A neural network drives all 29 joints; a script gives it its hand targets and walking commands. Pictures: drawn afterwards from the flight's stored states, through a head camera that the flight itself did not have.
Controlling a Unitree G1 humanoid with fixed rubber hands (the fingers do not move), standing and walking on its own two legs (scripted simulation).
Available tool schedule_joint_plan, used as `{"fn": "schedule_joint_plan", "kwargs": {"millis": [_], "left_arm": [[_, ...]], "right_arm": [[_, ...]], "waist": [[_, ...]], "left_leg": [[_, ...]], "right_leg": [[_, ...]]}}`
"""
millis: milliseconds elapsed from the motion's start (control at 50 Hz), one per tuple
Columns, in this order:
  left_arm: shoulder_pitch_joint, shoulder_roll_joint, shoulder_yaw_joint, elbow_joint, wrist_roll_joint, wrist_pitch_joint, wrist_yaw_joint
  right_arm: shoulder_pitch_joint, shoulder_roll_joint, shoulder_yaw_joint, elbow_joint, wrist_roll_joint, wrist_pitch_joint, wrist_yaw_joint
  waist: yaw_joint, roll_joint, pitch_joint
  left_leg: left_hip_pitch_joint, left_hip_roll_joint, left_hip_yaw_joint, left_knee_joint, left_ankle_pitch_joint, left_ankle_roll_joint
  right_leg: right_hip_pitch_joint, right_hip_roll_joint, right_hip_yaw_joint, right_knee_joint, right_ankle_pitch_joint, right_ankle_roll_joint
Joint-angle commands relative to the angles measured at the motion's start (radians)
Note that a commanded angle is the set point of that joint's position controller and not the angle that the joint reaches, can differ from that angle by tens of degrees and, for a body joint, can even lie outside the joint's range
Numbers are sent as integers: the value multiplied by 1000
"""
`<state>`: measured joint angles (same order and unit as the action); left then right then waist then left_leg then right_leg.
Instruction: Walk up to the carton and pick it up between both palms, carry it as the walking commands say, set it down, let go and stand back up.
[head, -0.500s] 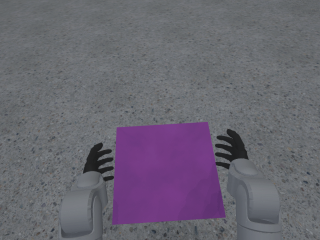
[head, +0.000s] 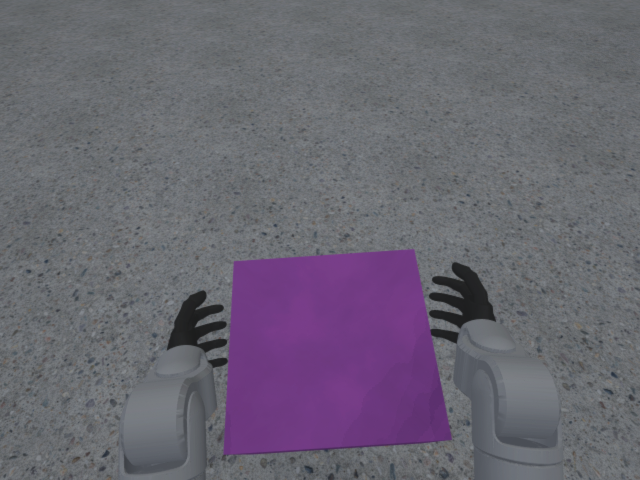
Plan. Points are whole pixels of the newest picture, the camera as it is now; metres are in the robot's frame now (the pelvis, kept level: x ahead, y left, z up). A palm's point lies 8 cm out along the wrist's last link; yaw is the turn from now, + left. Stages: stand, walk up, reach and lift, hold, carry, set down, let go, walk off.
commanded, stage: carry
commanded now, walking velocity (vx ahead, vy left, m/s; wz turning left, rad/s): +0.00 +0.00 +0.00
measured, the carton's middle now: (330, 354) +0.31 +0.00 -0.01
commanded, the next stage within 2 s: none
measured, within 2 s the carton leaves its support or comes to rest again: neither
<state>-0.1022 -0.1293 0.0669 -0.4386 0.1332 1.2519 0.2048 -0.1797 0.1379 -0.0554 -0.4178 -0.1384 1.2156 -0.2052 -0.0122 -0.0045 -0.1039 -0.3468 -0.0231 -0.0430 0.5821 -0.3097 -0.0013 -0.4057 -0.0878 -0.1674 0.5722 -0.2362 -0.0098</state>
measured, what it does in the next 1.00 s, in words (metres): stands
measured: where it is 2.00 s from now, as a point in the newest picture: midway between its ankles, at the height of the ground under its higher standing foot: outside the picture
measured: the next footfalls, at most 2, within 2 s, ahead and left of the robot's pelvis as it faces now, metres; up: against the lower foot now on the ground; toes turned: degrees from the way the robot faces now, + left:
none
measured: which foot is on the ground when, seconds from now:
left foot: down 0.00-1.00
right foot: down 0.00-1.00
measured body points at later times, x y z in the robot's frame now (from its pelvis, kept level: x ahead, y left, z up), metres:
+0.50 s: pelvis -0.01 +0.00 +0.00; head -0.03 +0.00 +0.45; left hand +0.26 +0.15 +0.07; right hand +0.27 -0.17 +0.09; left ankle -0.01 +0.12 -0.73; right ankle +0.03 -0.12 -0.73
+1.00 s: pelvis -0.01 +0.00 +0.00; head -0.03 +0.00 +0.45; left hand +0.26 +0.15 +0.04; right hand +0.28 -0.17 +0.07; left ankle -0.01 +0.12 -0.73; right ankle +0.03 -0.12 -0.73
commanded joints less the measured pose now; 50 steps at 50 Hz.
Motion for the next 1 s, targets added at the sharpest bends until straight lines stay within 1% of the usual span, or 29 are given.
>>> {"fn": "schedule_joint_plan", "kwargs": {"millis": [0, 40, 80, 100, 180, 240, 280, 320, 360, 400, 420, 480, 500, 520, 560, 580, 600, 640, 700, 720, 740, 800, 820, 840, 860, 900, 920, 940, 980], "left_arm": [[-474, -870, -607, -48, -398, -25, -248], [-506, -884, -624, -58, -408, -31, -249], [-467, -745, -470, 226, -295, -82, -256], [-518, -857, -602, -32, -389, -97, -259], [-511, -763, -497, 134, -309, -133, -259], [-538, -840, -599, -52, -384, -159, -250], [-561, -714, -487, 151, -290, -189, -250], [-498, -813, -564, 41, -344, -177, -245], [-525, -716, -484, 160, -289, -199, -239], [-509, -774, -558, 56, -324, -196, -238], [-513, -681, -466, 206, -262, -212, -237], [-546, -778, -559, 26, -338, -219, -241], [-489, -672, -440, 244, -259, -230, -241], [-539, -793, -558, 21, -340, -232, -240], [-498, -707, -487, 102, -301, -235, -235], [-510, -723, -506, 55, -312, -235, -231], [-464, -665, -418, 249, -243, -251, -235], [-523, -730, -542, -23, -339, -265, -229], [-483, -585, -356, 339, -200, -325, -246], [-513, -790, -554, 7, -333, -321, -246], [-495, -748, -494, 132, -290, -302, -248], [-509, -750, -518, 75, -300, -294, -241], [-482, -588, -351, 386, -180, -325, -245], [-486, -558, -329, 428, -150, -369, -256], [-526, -814, -553, 77, -316, -377, -266], [-514, -744, -497, 132, -287, -349, -265], [-524, -727, -476, 194, -259, -348, -261], [-493, -581, -322, 440, -151, -386, -272], [-515, -793, -520, 139, -284, -378, -276]], "right_arm": [[-350, 899, 582, -13, 392, 8, 263], [-318, 919, 572, 24, 385, 2, 264], [-357, 758, 438, 231, 282, -54, 268], [-357, 891, 566, 40, 375, -53, 278], [-362, 816, 496, 209, 317, -82, 286], [-326, 889, 565, 79, 366, -104, 276], [-332, 783, 444, 316, 282, -131, 285], [-355, 857, 552, 112, 358, -127, 281], [-352, 784, 461, 273, 307, -148, 279], [-314, 824, 521, 180, 335, -142, 279], [-298, 751, 443, 348, 275, -155, 280], [-347, 830, 517, 159, 335, -165, 275], [-318, 715, 414, 339, 262, -177, 273], [-340, 839, 520, 151, 339, -179, 272], [-291, 791, 483, 258, 311, -172, 268], [-311, 793, 494, 200, 326, -176, 267], [-320, 713, 414, 328, 267, -200, 268], [-272, 813, 508, 171, 332, -198, 266], [-270, 637, 329, 485, 197, -266, 278], [-345, 818, 534, 134, 343, -270, 275], [-322, 807, 504, 237, 310, -247, 280], [-317, 810, 507, 196, 320, -240, 276], [-284, 643, 336, 511, 197, -269, 280], [-267, 626, 304, 602, 163, -310, 296], [-390, 852, 556, 251, 337, -326, 297], [-315, 812, 508, 259, 306, -294, 294], [-304, 787, 455, 340, 275, -293, 296], [-284, 659, 334, 593, 177, -330, 308], [-335, 849, 541, 239, 310, -327, 307]], "waist": [[15, 11, -228], [13, 56, -211], [16, 40, -213], [18, 20, -214], [16, -38, -187], [15, -18, -220], [16, 24, -189], [17, 5, -229], [17, 15, -206], [18, 21, -183], [19, 0, -187], [17, 1, -224], [17, -20, -194], [18, 17, -252], [19, -58, -260], [20, 7, -273], [18, -12, -271], [17, 3, -247], [19, -8, -260], [20, -9, -228], [20, -33, -224], [20, -28, -260], [19, 25, -251], [19, 35, -234], [16, -10, -235], [19, -33, -261], [18, 49, -236], [17, 25, -235], [19, -39, -201]], "left_leg": [[-33, 107, -72, -85, 177, 45], [-41, 120, -89, -111, 205, 51], [-58, 116, -82, -126, 186, 44], [-41, 105, -77, -115, 155, 42], [-78, 90, -74, -115, 56, 44], [-40, 97, -70, -104, 130, 39], [-65, 113, -85, -123, 176, 41], [-47, 111, -100, -125, 164, 56], [-66, 116, -106, -122, 147, 60], [-80, 114, -94, -134, 132, 55], [-76, 106, -71, -99, 142, 46], [-30, 109, -77, -101, 181, 49], [-51, 105, -69, -93, 138, 45], [-29, 103, -68, -86, 186, 42], [-37, 107, -64, -55, 220, 41], [-44, 100, -63, -43, 294, 37], [-30, 105, -57, -54, 248, 35], [-38, 96, -54, -67, 183, 34], [-17, 117, -66, -56, 280, 36], [-36, 112, -73, -47, 339, 41], [-44, 110, -67, -64, 254, 43], [-49, 110, -79, -68, 260, 50], [-29, 111, -71, -62, 264, 50], [-29, 112, -70, -56, 291, 43], [-26, 106, -65, -48, 280, 42], [-18, 105, -65, -49, 271, 43], [-46, 106, -69, -57, 240, 52], [-65, 111, -86, -71, 189, 55], [-89, 90, -76, -72, 100, 60]], "right_leg": [[237, -79, 122, -82, -16, -14], [211, -62, 103, -56, -16, -7], [232, -74, 103, -65, -3, 0], [212, -84, 128, -80, -20, -11], [207, -105, 150, -139, -98, -17], [236, -95, 134, -126, -21, -12], [230, -92, 106, -102, 23, -3], [236, -69, 105, -82, -6, -12], [235, -59, 92, -76, -1, -5], [221, -76, 106, -75, 1, -19], [225, -84, 123, -99, 20, -19], [227, -83, 112, -95, 31, -21], [210, -85, 125, -121, 9, -13], [252, -83, 114, -87, 63, -21], [299, -91, 114, -89, 150, -21], [313, -90, 116, -58, 215, -26], [285, -91, 108, -68, 163, -27], [260, -89, 112, -83, 79, -28], [272, -73, 95, -67, 94, -18], [269, -72, 98, -48, 145, -23], [273, -72, 93, -57, 115, -19], [296, -68, 89, -37, 107, -18], [256, -69, 110, -61, 91, -27], [256, -77, 108, -51, 128, -25], [255, -69, 101, -47, 116, -25], [269, -77, 103, -60, 133, -25], [262, -68, 97, -55, 86, -18], [268, -63, 90, -63, 23, -19], [250, -69, 106, -94, -38, -28]]}}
